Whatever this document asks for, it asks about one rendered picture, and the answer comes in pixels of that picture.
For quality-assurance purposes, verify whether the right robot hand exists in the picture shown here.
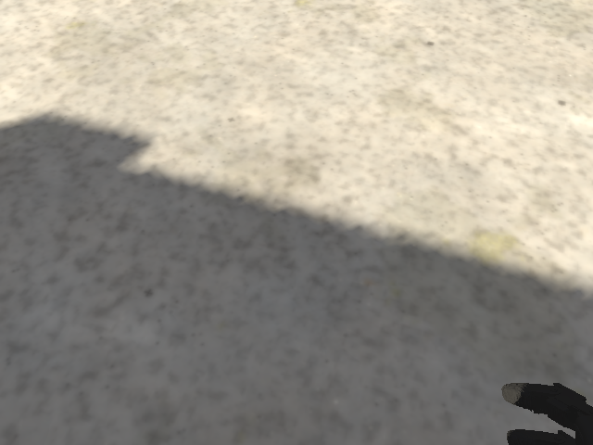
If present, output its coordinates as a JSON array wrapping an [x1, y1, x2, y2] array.
[[501, 383, 593, 445]]

